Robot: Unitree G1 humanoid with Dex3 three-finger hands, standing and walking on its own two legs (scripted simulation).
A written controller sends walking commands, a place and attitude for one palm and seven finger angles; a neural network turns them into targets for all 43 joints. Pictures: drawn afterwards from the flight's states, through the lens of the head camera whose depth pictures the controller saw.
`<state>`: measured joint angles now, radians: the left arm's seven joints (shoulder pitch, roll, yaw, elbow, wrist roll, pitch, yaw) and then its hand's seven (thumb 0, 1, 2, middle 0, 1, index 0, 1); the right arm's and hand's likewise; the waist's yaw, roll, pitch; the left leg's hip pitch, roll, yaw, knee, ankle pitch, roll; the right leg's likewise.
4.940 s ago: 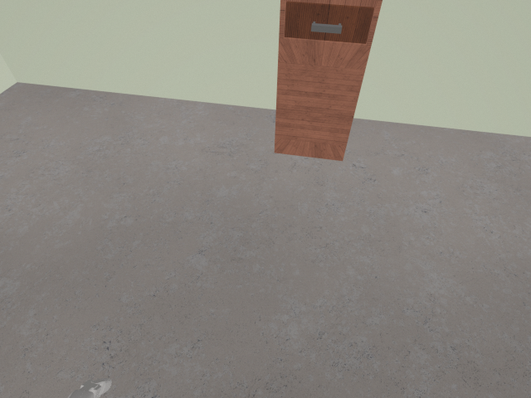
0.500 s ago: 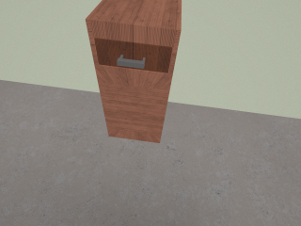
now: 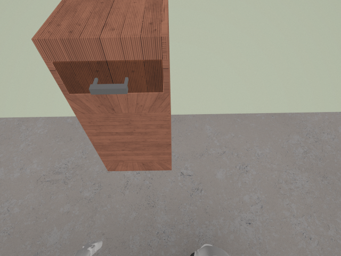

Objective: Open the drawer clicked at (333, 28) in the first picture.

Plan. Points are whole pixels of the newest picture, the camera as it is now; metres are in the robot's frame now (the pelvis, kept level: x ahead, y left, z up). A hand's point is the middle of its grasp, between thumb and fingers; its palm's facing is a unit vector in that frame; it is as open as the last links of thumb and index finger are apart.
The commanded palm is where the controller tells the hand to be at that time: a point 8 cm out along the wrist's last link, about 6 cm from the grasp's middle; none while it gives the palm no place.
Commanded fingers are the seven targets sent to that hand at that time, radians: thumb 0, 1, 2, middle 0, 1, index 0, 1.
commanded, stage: take the last steps up to it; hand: left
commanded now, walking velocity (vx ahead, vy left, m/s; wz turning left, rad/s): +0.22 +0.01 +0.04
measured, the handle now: (110, 84) +0.65 +0.22 +0.00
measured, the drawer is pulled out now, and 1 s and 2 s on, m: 0.00 0.00 0.00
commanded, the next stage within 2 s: come to a stop and stand still in 0.22 s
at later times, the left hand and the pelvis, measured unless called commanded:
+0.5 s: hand out of the picture +0.09 +0.19 -0.17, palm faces +0.08 -0.99 -0.13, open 7.4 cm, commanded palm none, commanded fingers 0.00 0.90 0.90 -0.20 -0.30 -0.20 -0.30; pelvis +0.13 +0.03 +0.02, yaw -1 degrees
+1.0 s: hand out of the picture +0.13 +0.14 -0.13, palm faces -0.02 -0.96 -0.27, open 7.4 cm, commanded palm none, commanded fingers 0.00 0.90 0.90 -0.20 -0.30 -0.20 -0.30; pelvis +0.09 -0.04 +0.03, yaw -4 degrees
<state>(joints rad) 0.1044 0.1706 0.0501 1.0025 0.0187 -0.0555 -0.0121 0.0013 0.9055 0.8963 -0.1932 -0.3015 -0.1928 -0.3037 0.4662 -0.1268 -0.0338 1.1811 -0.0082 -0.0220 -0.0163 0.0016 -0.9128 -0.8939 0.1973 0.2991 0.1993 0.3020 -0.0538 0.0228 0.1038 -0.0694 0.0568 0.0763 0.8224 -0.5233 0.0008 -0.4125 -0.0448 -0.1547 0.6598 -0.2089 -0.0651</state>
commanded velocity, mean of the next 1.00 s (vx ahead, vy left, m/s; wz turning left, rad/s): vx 0.01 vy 0.02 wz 0.01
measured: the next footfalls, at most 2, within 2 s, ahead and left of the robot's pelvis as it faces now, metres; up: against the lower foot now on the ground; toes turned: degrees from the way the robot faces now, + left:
left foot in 0.40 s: +0.22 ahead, +0.14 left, +0.00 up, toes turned +7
right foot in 0.86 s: +0.10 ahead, -0.12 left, +0.00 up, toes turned -6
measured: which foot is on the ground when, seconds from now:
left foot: up 0.00-0.38, down 0.40-0.86, up 0.88-1.00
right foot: down 0.00-0.46, up 0.48-0.84, down 0.86-1.00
